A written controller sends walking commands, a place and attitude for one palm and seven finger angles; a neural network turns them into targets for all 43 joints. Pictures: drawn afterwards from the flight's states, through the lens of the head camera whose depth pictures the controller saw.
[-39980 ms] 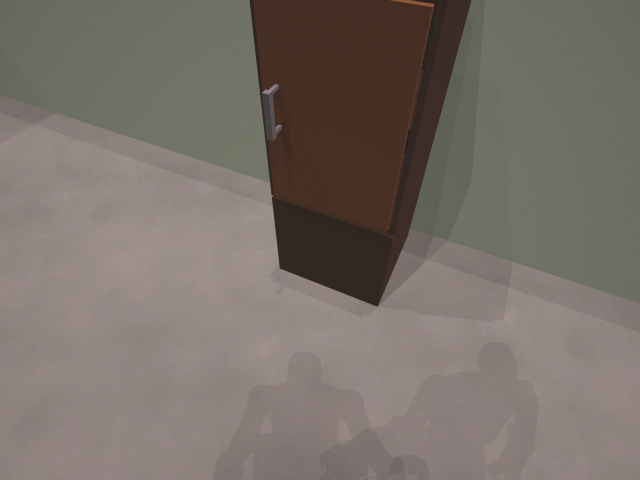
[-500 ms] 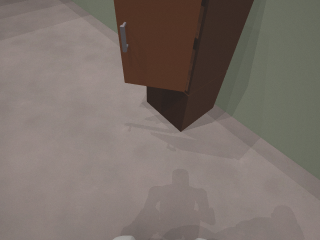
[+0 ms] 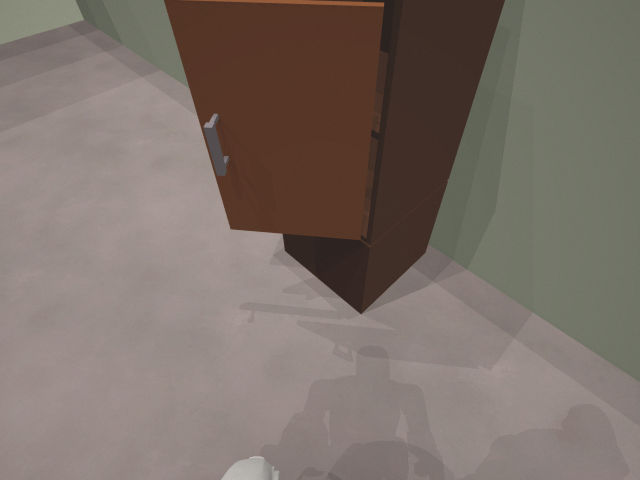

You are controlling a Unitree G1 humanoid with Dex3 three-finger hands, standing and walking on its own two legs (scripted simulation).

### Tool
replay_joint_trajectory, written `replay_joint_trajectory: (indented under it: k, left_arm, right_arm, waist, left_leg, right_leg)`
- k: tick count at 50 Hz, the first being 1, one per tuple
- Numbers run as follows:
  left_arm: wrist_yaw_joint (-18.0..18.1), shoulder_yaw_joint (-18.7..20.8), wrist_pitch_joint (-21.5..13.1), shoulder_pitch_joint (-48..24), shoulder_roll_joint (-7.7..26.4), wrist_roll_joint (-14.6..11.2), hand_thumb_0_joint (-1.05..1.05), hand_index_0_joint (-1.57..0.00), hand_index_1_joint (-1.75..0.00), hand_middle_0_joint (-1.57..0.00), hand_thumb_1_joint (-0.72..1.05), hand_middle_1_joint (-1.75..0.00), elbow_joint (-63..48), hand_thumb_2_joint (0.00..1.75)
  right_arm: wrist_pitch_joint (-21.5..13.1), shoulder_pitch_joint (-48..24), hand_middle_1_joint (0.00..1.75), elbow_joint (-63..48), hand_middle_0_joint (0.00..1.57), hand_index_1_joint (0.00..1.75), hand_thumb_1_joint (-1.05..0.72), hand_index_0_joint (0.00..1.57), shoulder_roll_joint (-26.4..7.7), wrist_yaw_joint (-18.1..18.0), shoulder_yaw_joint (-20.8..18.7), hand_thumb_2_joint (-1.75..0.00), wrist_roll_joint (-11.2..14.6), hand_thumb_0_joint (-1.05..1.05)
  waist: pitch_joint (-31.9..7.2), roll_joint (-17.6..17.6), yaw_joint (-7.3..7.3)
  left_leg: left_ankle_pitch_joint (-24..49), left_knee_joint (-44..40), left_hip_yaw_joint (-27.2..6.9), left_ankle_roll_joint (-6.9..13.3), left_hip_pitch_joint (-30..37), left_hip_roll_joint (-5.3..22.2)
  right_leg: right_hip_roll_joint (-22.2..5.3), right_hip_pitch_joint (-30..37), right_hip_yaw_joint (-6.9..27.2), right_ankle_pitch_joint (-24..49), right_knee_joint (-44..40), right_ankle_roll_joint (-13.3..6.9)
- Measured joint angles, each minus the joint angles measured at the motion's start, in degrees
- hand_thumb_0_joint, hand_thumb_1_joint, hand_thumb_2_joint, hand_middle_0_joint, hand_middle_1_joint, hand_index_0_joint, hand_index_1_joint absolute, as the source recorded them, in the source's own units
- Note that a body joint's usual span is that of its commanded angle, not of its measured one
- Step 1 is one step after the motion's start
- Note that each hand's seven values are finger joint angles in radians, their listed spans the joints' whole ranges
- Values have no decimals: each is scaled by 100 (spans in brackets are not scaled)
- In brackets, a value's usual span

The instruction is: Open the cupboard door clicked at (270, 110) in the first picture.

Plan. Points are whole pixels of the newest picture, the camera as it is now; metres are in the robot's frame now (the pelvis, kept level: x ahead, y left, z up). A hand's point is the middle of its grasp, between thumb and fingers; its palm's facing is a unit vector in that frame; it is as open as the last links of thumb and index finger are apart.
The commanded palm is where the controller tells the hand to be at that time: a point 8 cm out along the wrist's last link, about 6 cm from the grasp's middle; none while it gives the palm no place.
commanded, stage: take the last steps up to it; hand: left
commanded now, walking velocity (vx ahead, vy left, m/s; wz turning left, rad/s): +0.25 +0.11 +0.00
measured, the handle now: (218, 145) +0.76 +0.27 -0.04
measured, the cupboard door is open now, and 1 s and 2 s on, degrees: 38 38 38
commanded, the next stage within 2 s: come to a stop and stand still in 0.24 s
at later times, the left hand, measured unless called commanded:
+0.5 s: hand (164, 413) +0.24 +0.27 -0.18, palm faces +0.03 -0.98 -0.20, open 7.3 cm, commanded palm none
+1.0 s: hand (163, 408) +0.25 +0.28 -0.19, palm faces +0.02 -0.99 -0.16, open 7.4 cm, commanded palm none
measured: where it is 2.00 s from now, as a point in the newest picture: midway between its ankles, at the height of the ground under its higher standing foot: outside the picture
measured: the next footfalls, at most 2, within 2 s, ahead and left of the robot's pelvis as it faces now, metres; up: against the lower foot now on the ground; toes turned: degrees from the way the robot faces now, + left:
left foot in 0.20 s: +0.21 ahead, +0.19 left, +0.00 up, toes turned +1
right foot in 0.56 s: +0.24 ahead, -0.04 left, +0.00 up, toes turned -7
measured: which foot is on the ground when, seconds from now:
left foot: up 0.00-0.18, down 0.20-1.00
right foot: down 0.00-0.20, up 0.22-0.54, down 0.56-0.86, up 0.88-1.00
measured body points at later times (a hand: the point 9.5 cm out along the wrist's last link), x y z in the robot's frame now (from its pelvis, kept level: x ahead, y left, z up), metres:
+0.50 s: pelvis +0.17 +0.09 -0.01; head +0.19 +0.10 +0.44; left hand +0.24 +0.33 -0.16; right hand +0.19 -0.14 -0.16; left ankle +0.17 +0.17 -0.75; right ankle +0.19 -0.03 -0.72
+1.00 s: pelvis +0.19 +0.11 -0.01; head +0.22 +0.13 +0.44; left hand +0.25 +0.34 -0.18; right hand +0.20 -0.13 -0.15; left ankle +0.17 +0.19 -0.75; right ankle +0.14 -0.03 -0.71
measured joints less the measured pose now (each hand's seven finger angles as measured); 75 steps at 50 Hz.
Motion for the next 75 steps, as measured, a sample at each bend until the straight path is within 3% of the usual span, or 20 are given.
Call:
replay_joint_trajectory:
  k: [4,8,10,12,14,17,21,29,32,35,38,41,43,45,48,52,55,57,62,75]
  left_arm:
    - [-45,-35,11,268,-24,26,0,-20,-30,-20,93,-30,266,89]
    - [-53,-26,85,493,-43,46,0,-20,-30,-20,91,-30,462,89]
    - [-59,-25,158,623,-65,24,0,-20,-30,-20,91,-30,521,89]
    - [-43,-32,291,505,-8,-3,0,-20,-30,-20,91,-30,577,89]
    - [-21,-31,353,332,43,-5,0,-20,-30,-20,91,-30,548,89]
    - [-34,-10,360,-19,74,18,1,-19,-30,-20,91,-30,377,89]
    - [-6,-19,326,-461,72,6,0,-19,-30,-20,91,-30,61,89]
    - [54,-48,437,-904,260,18,0,-19,-30,-20,92,-30,-267,89]
    - [45,-88,487,-958,255,39,0,-19,-30,-20,91,-30,-298,89]
    - [79,-123,491,-1057,206,19,0,-19,-30,-20,91,-30,-310,89]
    - [130,-121,489,-1131,141,18,0,-20,-30,-20,91,-30,-317,89]
    - [139,-105,503,-1121,120,-4,0,-20,-30,-20,90,-30,-296,89]
    - [125,-86,555,-1077,140,-49,0,-20,-30,-20,90,-30,-249,89]
    - [124,-80,645,-992,150,-73,0,-20,-30,-20,90,-30,-198,89]
    - [112,-58,741,-899,163,-55,0,-20,-30,-20,90,-30,-108,89]
    - [92,-68,693,-824,190,-62,0,-20,-30,-20,90,-30,-28,89]
    - [91,-99,581,-694,250,-70,0,-20,-30,-20,90,-30,30,89]
    - [115,-113,520,-605,268,-64,0,-20,-30,-20,90,-30,153,89]
    - [115,-221,478,-451,187,-56,0,-19,-30,-20,90,-30,366,89]
    - [157,-454,301,-182,47,-25,0,-20,-30,-20,90,-30,77,89]
  right_arm:
    - [-16,-223,30,-89,20,30,-91,20,11,47,5,-89,18,1]
    - [-94,-432,30,-155,20,30,-91,20,17,60,36,-89,23,1]
    - [-229,-494,30,-245,20,30,-91,20,-13,30,53,-89,-8,1]
    - [-303,-599,30,-307,20,30,-91,20,82,-68,63,-89,-24,1]
    - [-325,-600,30,-346,20,30,-91,20,176,-136,112,-89,-22,1]
    - [-353,-490,30,-341,20,30,-93,21,248,-260,108,-89,15,0]
    - [-342,-292,30,-194,20,30,-95,21,160,-319,141,-89,1,-1]
    - [-2,-36,30,128,20,30,-92,21,290,-352,179,-89,35,0]
    - [103,-77,30,92,20,30,-92,21,255,-333,96,-89,81,1]
    - [186,-95,30,36,20,30,-92,21,195,-318,48,-89,112,1]
    - [276,-130,30,39,20,30,-91,20,158,-318,29,-89,130,1]
    - [267,-153,30,36,20,30,-91,20,146,-310,39,-89,130,1]
    - [206,-137,30,38,20,30,-91,20,168,-312,50,-89,90,1]
    - [177,-105,30,17,20,30,-91,20,190,-330,79,-89,39,1]
    - [131,-95,30,-26,20,30,-91,20,229,-389,132,-89,-2,1]
    - [67,-196,30,-9,20,30,-92,21,260,-413,175,-89,-7,1]
    - [29,-247,30,22,20,30,-93,21,225,-382,158,-89,59,1]
    - [32,-322,30,65,20,30,-93,21,203,-350,145,-89,97,1]
    - [-14,-316,30,142,20,30,-92,21,145,-306,149,-89,101,1]
    - [3,-12,30,-169,20,30,-92,20,-28,-169,267,-89,70,1]
  waist:
    - [40,-64,146]
    - [78,-147,315]
    - [67,-131,317]
    - [180,-279,282]
    - [206,-355,269]
    - [185,-339,223]
    - [111,-263,147]
    - [40,-255,-11]
    - [82,-120,-127]
    - [197,-36,-228]
    - [293,-79,-190]
    - [311,-205,-137]
    - [282,-342,-94]
    - [196,-386,-35]
    - [93,-323,-15]
    - [106,-232,46]
    - [76,-272,91]
    - [46,-282,107]
    - [-1,-94,-7]
    - [-24,175,-24]
  left_leg:
    - [203,-1079,69,-17,2,62]
    - [206,-2083,240,91,404,-90]
    - [459,-2418,290,230,665,-144]
    - [234,-1972,403,384,631,-250]
    - [3,-1990,520,459,806,-297]
    - [43,-2410,623,481,1153,-369]
    - [133,-2936,688,560,1550,-477]
    - [-462,-2441,730,427,1708,-449]
    - [-647,-2138,710,340,1559,-329]
    - [-1044,-1638,396,176,1335,-331]
    - [-1528,-1187,136,83,1211,-389]
    - [-1002,-1842,77,25,1429,-390]
    - [-515,-2130,133,226,1551,-446]
    - [-573,-2186,190,397,1604,-455]
    - [-511,-2411,178,469,1662,-423]
    - [-299,-2684,145,460,1700,-423]
    - [-278,-2662,208,419,1647,-498]
    - [-315,-2608,296,382,1620,-514]
    - [-127,-2881,258,338,1795,-475]
    - [-239,-2460,217,232,1535,-369]
  right_leg:
    - [-91,374,-28,-125,-253,181]
    - [-268,601,-34,-585,47,443]
    - [-362,412,7,-1048,823,421]
    - [-406,-195,328,-1548,2464,209]
    - [-321,-872,471,-1526,3808,66]
    - [-261,-1619,393,-1103,4445,25]
    - [-209,-1967,326,-620,3639,99]
    - [2,-1077,445,111,1331,91]
    - [101,-1092,432,-277,1367,37]
    - [121,-1089,316,-310,1369,-4]
    - [112,-1023,271,-241,1254,11]
    - [75,-1000,284,-197,1219,94]
    - [8,-1023,339,-229,1323,160]
    - [67,-1111,511,-847,1749,154]
    - [189,-1198,718,-1318,2525,111]
    - [144,-806,718,-1117,2034,132]
    - [62,-287,797,-209,886,133]
    - [28,-134,891,-490,557,282]
    - [80,-15,857,-353,409,321]
    - [176,-348,830,-578,1002,167]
